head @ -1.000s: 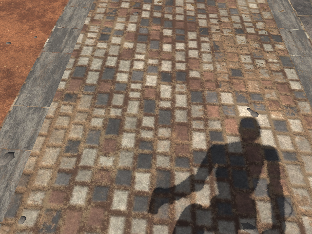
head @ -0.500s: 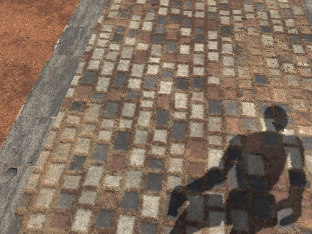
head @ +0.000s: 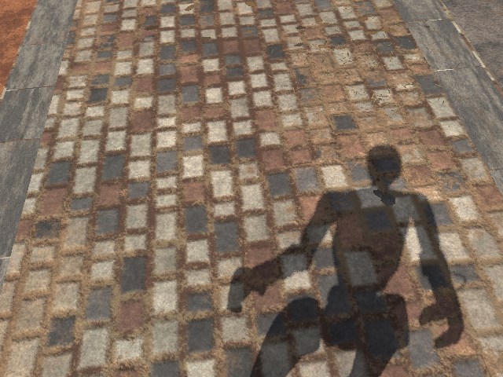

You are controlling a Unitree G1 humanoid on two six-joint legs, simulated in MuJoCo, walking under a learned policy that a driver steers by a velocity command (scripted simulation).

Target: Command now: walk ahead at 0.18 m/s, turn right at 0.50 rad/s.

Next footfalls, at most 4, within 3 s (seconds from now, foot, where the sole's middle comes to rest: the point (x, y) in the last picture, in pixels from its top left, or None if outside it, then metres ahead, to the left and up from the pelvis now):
0.38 left None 0.25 0.09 -0.76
0.66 right None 0.12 -0.14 -0.76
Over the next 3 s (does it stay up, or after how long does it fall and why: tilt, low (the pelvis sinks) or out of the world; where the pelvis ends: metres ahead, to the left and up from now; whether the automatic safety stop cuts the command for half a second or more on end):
stays up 0.35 -0.02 0.02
